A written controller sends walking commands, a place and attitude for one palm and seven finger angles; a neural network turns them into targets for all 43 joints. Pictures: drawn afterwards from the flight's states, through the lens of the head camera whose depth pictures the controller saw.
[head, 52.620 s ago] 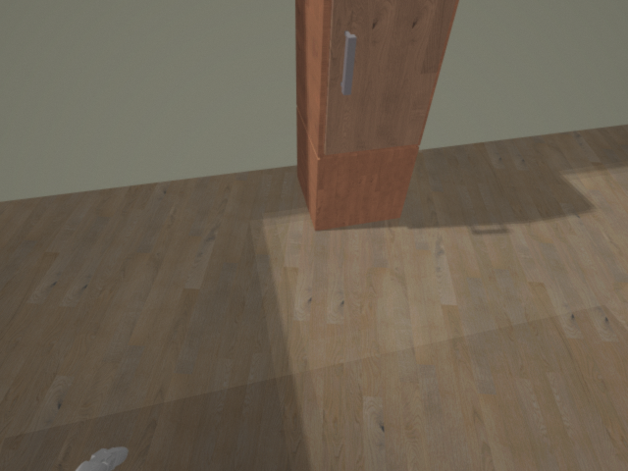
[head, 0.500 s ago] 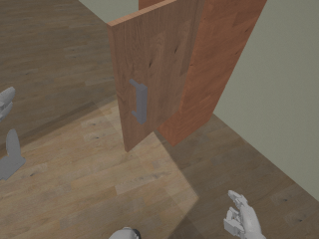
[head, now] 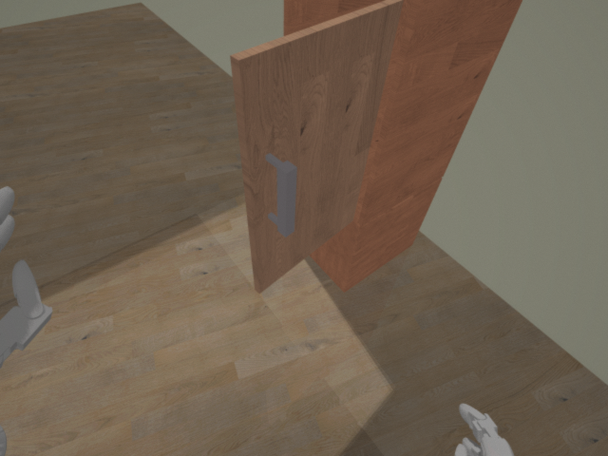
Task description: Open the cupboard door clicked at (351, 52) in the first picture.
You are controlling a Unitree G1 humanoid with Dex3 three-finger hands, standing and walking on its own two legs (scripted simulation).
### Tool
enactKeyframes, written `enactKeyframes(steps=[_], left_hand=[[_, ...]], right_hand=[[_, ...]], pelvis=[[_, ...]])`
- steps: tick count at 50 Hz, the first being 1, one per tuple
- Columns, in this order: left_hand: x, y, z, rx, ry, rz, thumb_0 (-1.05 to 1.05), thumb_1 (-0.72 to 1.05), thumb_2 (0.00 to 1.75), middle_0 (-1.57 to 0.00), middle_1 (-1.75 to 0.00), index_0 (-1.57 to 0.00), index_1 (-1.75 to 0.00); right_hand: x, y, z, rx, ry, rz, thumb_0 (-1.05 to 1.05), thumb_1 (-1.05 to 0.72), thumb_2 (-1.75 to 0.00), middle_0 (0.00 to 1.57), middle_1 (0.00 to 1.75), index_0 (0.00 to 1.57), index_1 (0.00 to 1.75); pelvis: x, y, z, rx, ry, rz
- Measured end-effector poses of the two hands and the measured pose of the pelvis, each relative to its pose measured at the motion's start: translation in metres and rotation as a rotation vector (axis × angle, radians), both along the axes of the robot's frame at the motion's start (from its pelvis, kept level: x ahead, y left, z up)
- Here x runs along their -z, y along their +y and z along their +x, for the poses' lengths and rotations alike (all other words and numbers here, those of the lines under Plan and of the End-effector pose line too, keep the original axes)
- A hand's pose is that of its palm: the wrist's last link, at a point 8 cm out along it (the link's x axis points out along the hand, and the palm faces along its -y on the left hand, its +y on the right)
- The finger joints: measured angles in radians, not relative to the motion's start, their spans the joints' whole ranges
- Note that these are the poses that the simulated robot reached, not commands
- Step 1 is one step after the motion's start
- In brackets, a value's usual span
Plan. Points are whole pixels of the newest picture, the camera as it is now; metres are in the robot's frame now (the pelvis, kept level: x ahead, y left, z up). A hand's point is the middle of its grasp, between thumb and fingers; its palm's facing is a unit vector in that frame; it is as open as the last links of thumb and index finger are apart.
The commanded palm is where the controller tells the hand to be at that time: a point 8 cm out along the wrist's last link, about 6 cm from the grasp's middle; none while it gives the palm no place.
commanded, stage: stop stepping back and stand still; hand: left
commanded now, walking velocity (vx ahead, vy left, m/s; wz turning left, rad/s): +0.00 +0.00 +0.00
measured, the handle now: (279, 196) +0.54 +0.08 -0.01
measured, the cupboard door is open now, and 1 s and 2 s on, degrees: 97 97 97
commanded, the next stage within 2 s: let the arm hang, fingers relaxed in 0.66 s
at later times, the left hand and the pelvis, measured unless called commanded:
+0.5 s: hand out of the picture +0.16 +0.29 +0.15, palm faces +0.45 -0.79 -0.42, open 7.4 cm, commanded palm +0.10 +0.32 +0.18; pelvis -0.04 +0.02 +0.01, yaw +0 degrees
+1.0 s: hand out of the picture +0.08 +0.22 -0.13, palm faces -0.03 -0.95 -0.30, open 7.4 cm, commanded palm none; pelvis -0.04 +0.01 -0.01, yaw +1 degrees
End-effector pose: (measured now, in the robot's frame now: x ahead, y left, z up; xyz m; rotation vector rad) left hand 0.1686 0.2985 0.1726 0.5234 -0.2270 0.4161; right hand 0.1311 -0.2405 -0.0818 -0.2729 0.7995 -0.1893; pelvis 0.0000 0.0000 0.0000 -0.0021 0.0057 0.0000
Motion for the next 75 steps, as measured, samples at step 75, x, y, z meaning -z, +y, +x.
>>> enactKeyframes(steps=[75], left_hand=[[0.291,-0.034,-0.195,-0.299,1.469,-0.527,0.01,0.91,0.9,-0.2,-0.3,-0.2,-0.3]], right_hand=[[0.063,-0.008,-0.143,0.037,0.574,0.123,0.0,-0.9,-0.9,0.2,0.29,0.2,0.3]], pelvis=[[-0.006,-0.011,-0.034,-0.041,-0.038,0.0]])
